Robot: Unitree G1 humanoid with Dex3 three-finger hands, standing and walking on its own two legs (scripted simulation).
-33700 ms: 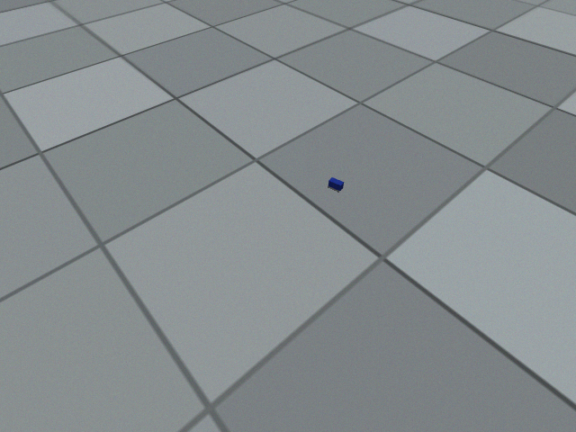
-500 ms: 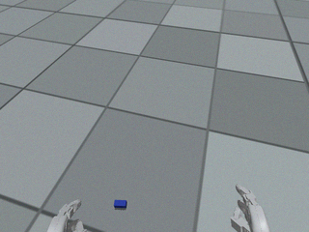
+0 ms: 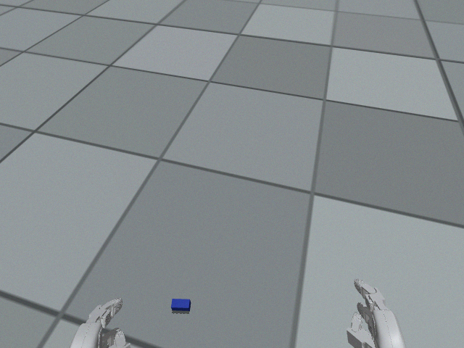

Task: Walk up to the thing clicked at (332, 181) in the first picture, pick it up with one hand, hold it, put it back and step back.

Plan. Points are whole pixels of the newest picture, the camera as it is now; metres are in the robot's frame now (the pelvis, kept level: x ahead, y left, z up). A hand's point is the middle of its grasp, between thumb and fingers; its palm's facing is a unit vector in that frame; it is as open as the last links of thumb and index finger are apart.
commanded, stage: home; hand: left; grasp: from above
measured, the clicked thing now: (181, 304) +0.43 +0.19 -0.70
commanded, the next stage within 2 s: stand in 0.42 s
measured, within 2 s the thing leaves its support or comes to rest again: neither
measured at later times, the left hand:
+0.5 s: hand out of the picture +0.16 +0.18 -0.05, palm faces +0.04 -0.98 -0.20, open 7.4 cm
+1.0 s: hand out of the picture +0.05 +0.23 -0.11, palm faces +0.03 -0.95 -0.31, open 7.4 cm
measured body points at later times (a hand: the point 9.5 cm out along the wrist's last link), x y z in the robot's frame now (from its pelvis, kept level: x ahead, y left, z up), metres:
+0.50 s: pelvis +0.00 +0.00 +0.00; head +0.01 +0.00 +0.45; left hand +0.16 +0.23 -0.03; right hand +0.16 -0.25 -0.06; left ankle +0.00 +0.12 -0.68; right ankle +0.00 -0.14 -0.68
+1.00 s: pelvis +0.00 +0.00 +0.05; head +0.00 +0.01 +0.50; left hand +0.05 +0.28 -0.09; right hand +0.06 -0.28 -0.08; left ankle +0.00 +0.12 -0.68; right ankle +0.00 -0.14 -0.68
